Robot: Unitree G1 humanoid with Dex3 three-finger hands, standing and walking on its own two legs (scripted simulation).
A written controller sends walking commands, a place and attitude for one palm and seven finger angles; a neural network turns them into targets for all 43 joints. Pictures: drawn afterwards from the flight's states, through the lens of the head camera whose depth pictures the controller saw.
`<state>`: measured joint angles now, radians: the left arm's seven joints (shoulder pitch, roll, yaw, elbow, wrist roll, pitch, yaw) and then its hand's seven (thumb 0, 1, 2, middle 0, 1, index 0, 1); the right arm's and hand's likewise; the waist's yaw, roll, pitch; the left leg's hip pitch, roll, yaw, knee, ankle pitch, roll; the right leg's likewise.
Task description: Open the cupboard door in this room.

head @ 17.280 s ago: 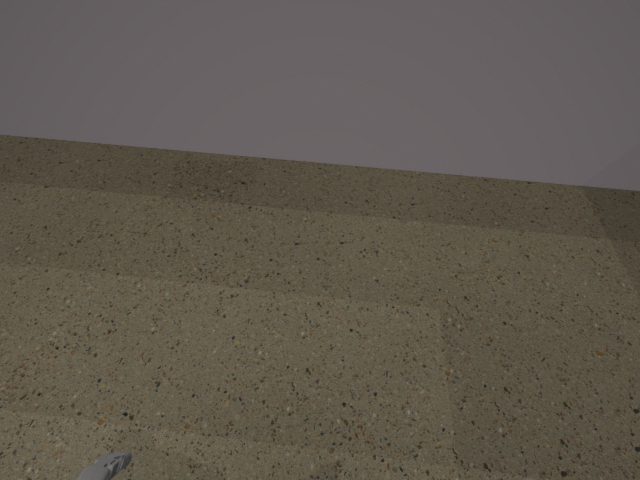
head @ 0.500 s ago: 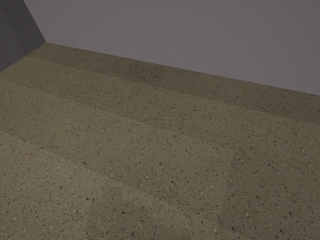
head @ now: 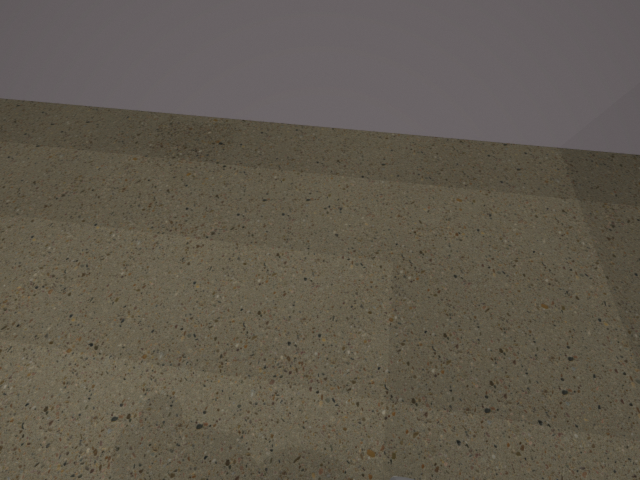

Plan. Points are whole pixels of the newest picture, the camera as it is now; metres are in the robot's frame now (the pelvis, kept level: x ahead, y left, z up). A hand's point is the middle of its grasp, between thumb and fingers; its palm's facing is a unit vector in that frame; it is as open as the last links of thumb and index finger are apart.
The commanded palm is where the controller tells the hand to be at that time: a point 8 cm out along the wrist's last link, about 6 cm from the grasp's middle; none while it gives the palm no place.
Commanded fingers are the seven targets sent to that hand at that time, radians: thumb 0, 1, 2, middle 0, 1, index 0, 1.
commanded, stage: turn or walk to find it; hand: left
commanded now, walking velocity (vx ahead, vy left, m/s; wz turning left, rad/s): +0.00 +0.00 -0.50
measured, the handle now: out of the picture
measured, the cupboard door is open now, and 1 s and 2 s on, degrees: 0 0 0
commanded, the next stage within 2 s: none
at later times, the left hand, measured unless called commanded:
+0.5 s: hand out of the picture +0.09 +0.19 -0.16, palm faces -0.17 -0.96 -0.21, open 7.4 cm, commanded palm none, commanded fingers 0.00 0.90 0.90 -0.20 -0.30 -0.20 -0.30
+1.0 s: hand (235, 473) +0.15 +0.14 -0.16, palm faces -0.50 -0.83 -0.24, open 7.4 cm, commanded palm none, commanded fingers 0.00 0.90 0.90 -0.20 -0.30 -0.20 -0.30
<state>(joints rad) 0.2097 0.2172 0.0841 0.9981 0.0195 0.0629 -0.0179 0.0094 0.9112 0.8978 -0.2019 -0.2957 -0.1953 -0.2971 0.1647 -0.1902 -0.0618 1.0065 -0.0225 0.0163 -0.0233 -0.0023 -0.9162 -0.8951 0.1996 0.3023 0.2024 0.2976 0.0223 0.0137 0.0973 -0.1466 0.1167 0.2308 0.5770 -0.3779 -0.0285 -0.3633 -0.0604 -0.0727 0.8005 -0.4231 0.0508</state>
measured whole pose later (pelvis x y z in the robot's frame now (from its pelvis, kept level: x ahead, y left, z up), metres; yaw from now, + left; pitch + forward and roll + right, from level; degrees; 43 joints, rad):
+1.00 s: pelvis -0.04 +0.02 +0.00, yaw -31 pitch +0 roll +1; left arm 0.12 0.22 0.07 0.94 0.02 0.06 -0.03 0.01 0.91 0.90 -0.20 -0.30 -0.19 -0.30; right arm 0.27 -0.20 -0.06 0.98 -0.02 0.01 -0.01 0.00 -0.91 -0.90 0.20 0.30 0.20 0.30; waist -0.03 0.02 0.10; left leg -0.22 0.15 0.29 0.62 -0.36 -0.02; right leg -0.31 -0.05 -0.08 0.66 -0.35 0.04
